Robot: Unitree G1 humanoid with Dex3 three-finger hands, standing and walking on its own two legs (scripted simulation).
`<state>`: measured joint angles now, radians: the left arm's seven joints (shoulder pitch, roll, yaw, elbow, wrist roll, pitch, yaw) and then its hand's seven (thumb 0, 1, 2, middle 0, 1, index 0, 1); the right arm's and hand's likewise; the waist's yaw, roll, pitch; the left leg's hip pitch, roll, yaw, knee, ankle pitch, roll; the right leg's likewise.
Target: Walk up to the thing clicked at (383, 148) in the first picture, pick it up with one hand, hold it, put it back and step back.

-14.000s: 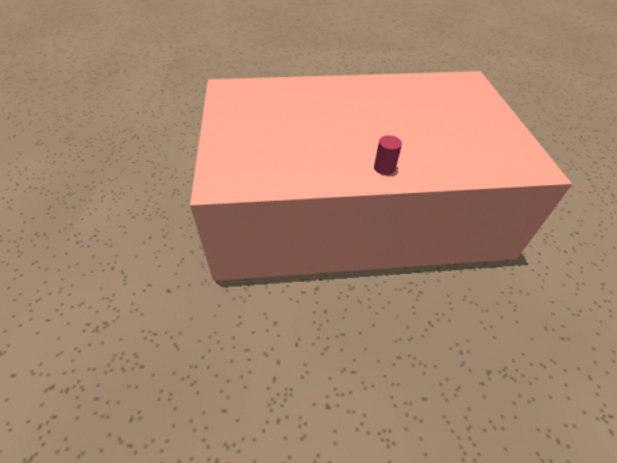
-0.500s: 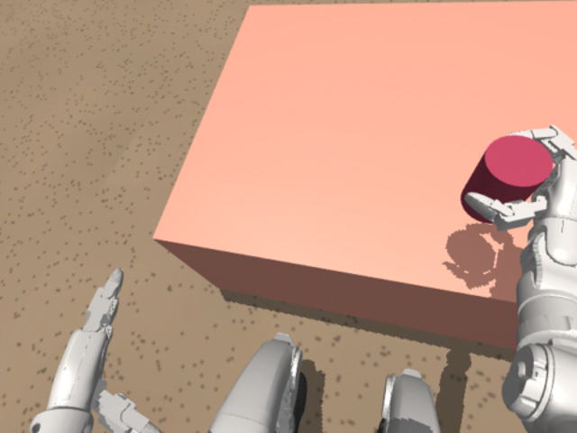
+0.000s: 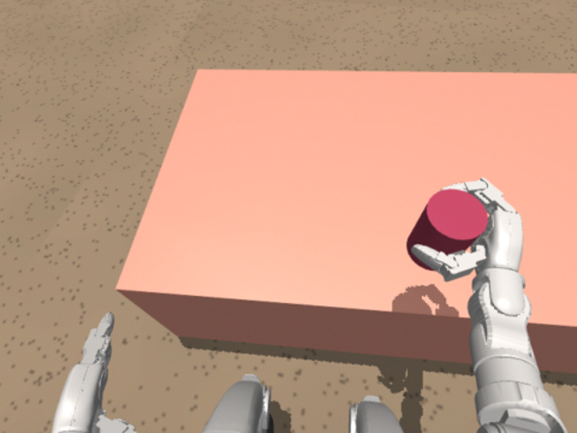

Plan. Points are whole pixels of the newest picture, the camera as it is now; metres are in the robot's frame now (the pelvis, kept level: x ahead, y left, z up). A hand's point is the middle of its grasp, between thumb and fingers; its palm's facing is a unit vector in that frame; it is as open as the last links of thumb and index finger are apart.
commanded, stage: lift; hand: right
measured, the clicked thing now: (442, 232) +0.39 -0.17 +0.02
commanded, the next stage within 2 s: hold in 0.72 s
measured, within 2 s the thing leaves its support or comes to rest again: neither
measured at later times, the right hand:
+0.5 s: hand (462, 233) +0.37 -0.18 +0.07, palm faces +0.14 +0.99 +0.01, open 10.6 cm
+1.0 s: hand (465, 234) +0.35 -0.17 +0.09, palm faces +0.12 +0.99 +0.01, open 10.6 cm
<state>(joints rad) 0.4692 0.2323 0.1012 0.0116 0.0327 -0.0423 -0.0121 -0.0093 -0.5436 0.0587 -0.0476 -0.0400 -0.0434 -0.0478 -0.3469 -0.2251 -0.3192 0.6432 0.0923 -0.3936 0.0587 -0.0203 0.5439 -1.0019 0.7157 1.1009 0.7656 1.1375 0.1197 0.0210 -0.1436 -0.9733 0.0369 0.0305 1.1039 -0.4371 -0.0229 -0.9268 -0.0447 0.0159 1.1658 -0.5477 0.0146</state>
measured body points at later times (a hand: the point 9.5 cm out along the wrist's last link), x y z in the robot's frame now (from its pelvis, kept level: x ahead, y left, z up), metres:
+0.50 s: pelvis +0.01 +0.00 +0.03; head +0.06 -0.02 +0.47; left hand +0.15 +0.26 +0.01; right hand +0.35 -0.23 +0.07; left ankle +0.05 +0.14 -0.65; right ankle +0.01 -0.13 -0.65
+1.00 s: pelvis +0.01 +0.00 +0.04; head +0.05 -0.01 +0.49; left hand +0.16 +0.27 +0.01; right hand +0.34 -0.22 +0.09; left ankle +0.05 +0.14 -0.65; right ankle +0.01 -0.13 -0.65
